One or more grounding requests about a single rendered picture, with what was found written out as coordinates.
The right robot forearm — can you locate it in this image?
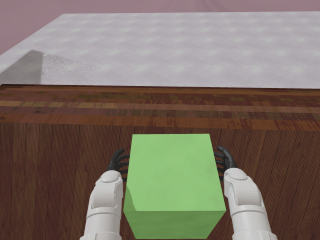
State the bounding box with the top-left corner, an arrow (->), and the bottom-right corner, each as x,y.
223,168 -> 278,240

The carton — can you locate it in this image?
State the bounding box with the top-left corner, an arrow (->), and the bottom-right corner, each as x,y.
123,134 -> 226,239

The robot right hand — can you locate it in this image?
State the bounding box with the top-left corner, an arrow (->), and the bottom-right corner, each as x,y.
213,145 -> 238,181

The robot left hand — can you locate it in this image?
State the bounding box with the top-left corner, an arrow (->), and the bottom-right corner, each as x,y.
106,148 -> 130,182

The left robot forearm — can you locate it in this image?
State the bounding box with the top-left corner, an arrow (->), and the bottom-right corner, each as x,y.
80,170 -> 123,240

